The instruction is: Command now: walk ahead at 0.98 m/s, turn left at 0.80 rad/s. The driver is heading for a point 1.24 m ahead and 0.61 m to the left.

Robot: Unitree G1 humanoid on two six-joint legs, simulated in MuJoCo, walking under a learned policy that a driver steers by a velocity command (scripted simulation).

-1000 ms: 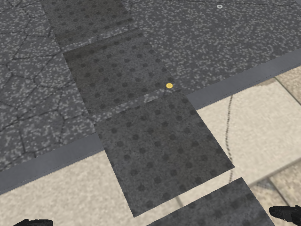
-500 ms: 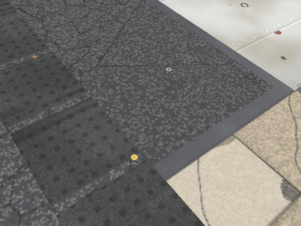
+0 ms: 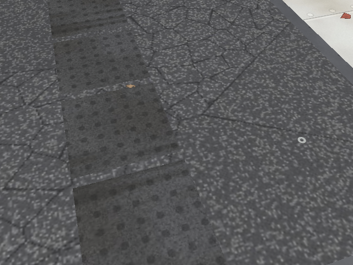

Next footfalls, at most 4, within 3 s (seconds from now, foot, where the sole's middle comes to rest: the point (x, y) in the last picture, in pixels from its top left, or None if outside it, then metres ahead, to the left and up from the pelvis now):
0.14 left None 0.32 0.04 -0.76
0.54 right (191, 195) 0.78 0.00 -0.76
0.94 left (124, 210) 0.70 0.27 -0.76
1.34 right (164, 173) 0.88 0.12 -0.76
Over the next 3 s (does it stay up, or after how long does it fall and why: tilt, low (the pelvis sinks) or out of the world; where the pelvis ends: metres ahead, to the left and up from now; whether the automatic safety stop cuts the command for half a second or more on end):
stays up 1.26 0.92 0.01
